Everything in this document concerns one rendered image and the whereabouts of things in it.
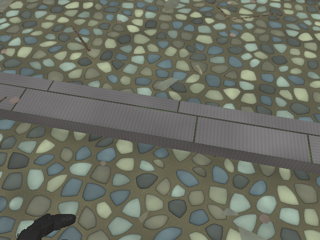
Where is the left robot hand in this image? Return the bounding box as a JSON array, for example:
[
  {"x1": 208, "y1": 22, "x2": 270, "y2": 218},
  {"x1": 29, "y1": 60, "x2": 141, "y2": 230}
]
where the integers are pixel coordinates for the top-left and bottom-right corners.
[{"x1": 16, "y1": 213, "x2": 76, "y2": 240}]

